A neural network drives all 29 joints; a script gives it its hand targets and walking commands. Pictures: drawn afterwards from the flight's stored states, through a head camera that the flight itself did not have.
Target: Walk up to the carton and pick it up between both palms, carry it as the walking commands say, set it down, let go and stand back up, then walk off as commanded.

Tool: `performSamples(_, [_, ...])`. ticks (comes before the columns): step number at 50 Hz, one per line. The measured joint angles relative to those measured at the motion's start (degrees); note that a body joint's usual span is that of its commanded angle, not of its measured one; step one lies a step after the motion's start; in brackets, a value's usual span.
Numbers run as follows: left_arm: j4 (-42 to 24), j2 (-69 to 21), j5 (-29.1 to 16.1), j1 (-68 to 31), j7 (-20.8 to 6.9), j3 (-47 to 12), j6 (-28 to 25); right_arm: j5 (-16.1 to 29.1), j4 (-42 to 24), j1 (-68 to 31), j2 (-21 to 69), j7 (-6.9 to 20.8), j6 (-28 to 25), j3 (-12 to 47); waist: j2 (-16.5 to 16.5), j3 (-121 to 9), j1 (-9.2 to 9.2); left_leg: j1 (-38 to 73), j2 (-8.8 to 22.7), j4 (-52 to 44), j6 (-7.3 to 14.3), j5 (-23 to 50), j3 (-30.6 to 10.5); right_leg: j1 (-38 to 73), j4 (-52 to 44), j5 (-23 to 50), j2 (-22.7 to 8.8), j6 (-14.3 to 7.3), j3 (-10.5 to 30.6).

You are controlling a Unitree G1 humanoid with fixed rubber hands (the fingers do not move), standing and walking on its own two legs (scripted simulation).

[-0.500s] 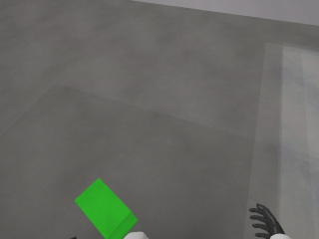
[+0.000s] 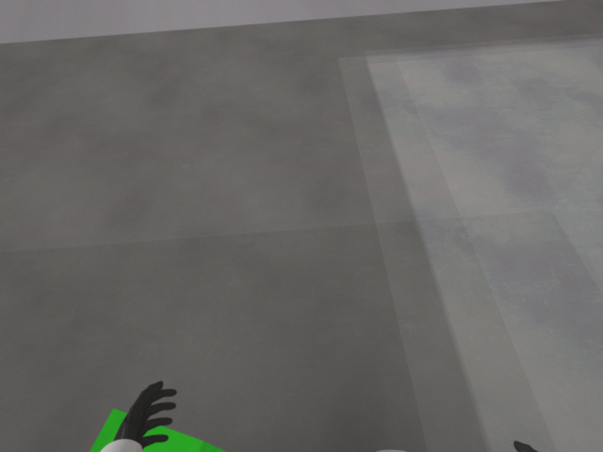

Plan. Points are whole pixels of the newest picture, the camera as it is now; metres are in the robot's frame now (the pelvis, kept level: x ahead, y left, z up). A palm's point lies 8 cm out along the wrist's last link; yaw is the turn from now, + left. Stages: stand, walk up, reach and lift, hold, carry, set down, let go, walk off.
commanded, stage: walk off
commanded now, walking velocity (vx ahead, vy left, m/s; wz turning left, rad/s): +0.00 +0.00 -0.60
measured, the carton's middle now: out of the picture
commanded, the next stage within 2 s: stand in 0.96 s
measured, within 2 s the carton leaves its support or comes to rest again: neither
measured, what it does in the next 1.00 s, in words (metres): steps on the spot, turning right: left foot, then right foot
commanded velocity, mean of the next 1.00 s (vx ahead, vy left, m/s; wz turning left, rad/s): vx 0.00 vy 0.00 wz -0.56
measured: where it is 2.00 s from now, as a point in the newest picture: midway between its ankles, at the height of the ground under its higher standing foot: outside the picture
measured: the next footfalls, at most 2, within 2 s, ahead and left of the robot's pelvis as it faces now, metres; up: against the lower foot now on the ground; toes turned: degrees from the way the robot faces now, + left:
left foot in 0.44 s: +0.06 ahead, +0.12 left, +0.00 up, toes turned -13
right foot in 0.88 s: -0.07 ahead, -0.10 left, +0.00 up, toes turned -37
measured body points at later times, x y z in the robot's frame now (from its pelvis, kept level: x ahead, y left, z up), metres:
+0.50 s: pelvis -0.01 +0.03 +0.01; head +0.03 +0.04 +0.45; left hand +0.14 +0.28 -0.12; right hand +0.08 -0.27 -0.09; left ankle +0.02 +0.13 -0.73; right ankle -0.02 -0.10 -0.71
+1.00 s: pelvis -0.04 +0.00 +0.01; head -0.03 -0.04 +0.46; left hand +0.23 +0.14 -0.08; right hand -0.14 -0.28 -0.12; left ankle +0.03 +0.13 -0.66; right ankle -0.09 -0.08 -0.73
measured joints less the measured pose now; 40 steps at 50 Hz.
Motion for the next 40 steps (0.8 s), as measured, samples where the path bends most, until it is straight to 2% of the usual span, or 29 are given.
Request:
performSamples(1, [-0.12,-0.16,-0.12,-0.15,0.29,-0.18,-0.51,-0.02,0.15,0.16,-0.42,0.03,0.73,-0.33,0.7,0.09,-0.2,-2.07,-0.07,4.8,-0.8,-4.09,-2.19,-0.75,1.23,-0.25,0.56,-1.53,0.28])
performSamples(3, [-0.12,-0.24,-0.57,0.46,0.88,-0.5,-1.18,0.05,0.13,0.08,-0.58,-0.06,2.09,-0.53,0.85,0.22,-0.29,-6.22,-2.0,14.63,-2.08,-8.95,-6.46,-0.97,1.93,-2.26,0.68,-3.12,1.39])
performSamples(7, [0.7,-0.24,-0.59,2.54,2.27,-0.91,-0.97,-0.07,-0.55,-1.64,-0.05,0.34,2.38,-0.12,0.29,0.59,0.63,-11.47,-4.21,22.41,-3.08,-3.77,-10.83,0.78,-2.92,0.22,0.89,-3.19,3.98])
performSamples(11, [1.57,-0.01,-0.51,4.44,2.38,-1.06,-1.11,-0.07,-1.44,-3.56,0.47,0.53,2.48,0.12,-0.48,0.28,1.8,-12.86,-5.49,21.24,-3.26,-0.32,-13.17,0.95,-5.17,2.17,1.43,-3.59,6.44])
performSamples(17, [2.27,0.75,-0.09,7.2,1.9,-0.52,-0.9,0.27,-2.66,-6.97,1.69,0.2,2.48,0.52,-2.18,-0.18,3.7,-9.32,-8.49,10.23,-2.28,-2.14,-14.53,-0.85,-4.19,2.67,2.41,-2.95,10.09])
performSamples(20, [2.58,1.26,0.0,7.87,1.59,0.02,-0.51,0.68,-3.28,-8.38,2.38,-0.14,1.82,0.84,-3.19,-0.13,4.58,-5.34,-10.42,2.74,-1.5,-2.23,-14.49,-2.05,-2.7,2.4,3.08,-2.1,11.92])
performSamples(22, [2.7,1.49,-0.39,8.34,1.59,0.29,-0.36,0.71,-3.82,-8.62,2.65,-0.6,0.98,1.11,-3.56,-0.34,4.71,-0.77,-11.14,-6.32,-1.11,1.43,-13.92,-3.05,-1.12,1.92,3.9,-1.23,13.11])
performSamples(23, [2.69,1.75,-0.63,8.46,1.7,0.48,-0.4,0.4,-3.97,-8.52,2.95,-0.89,0.45,1.24,-4.26,-0.27,4.63,0.32,-11.26,-8.88,0.47,5.94,-13.08,-3.87,0.72,1.04,3.98,-0.8,13.7])
performSamples(25, [3.03,1.8,-0.16,8.27,2.04,0.83,-0.08,-0.07,-3.98,-7.9,3.22,-0.87,0.13,1.67,-5.02,-0.25,4.74,0.27,-10.57,-7.76,2.92,6.21,-11.38,-6.99,9.49,-7.73,4.18,0.06,12.24])
performSamples(26, [3.09,1.9,0.19,8.11,1.94,0.93,0.14,-0.14,-3.94,-7.42,3.34,-0.76,0.03,1.77,-5.14,-0.23,4.67,0.78,-9.95,-8.0,3.49,5.57,-10.67,-8.65,14.84,-9.88,4.16,0.44,11.03])
performSamples(29, [3.27,2.41,0.19,7.62,0.95,1.32,0.57,-0.29,-3.72,-6.32,3.77,-0.79,-0.14,1.84,-5.43,-0.15,4.18,2.79,-8.35,-10.54,3.66,5.71,-8.63,-11.99,27.26,-9.14,2.92,2.06,8.39])
performSamples(31, [3.54,2.5,-0.18,7.46,0.41,1.51,0.86,-0.44,-3.67,-5.98,3.87,-0.98,-0.29,1.82,-5.18,-0.2,3.59,3.57,-7.35,-11.67,3.51,6.23,-7.35,-12.51,30.64,-8.0,1.7,3.43,7.34])
performSamples(35, [3.43,1.99,-0.62,6.28,-0.16,1.49,1.58,-0.58,-3.33,-5.21,3.74,-1.17,-0.68,1.67,-4.06,-0.05,2.36,3.95,-5.35,-11.86,3.13,6.22,-4.85,-10.47,26.79,-7.91,-0.56,5.27,5.36])
performSamples(40, [1.5,0.69,-0.97,2.5,-0.55,0.68,1.69,-0.78,-1.81,-3.5,2.27,-0.51,-0.78,0.92,-2.12,0.59,0.74,2.64,-2.88,-8.43,2.07,4.56,-1.82,-5.22,13.94,-10.43,-1.74,4.31,2.09])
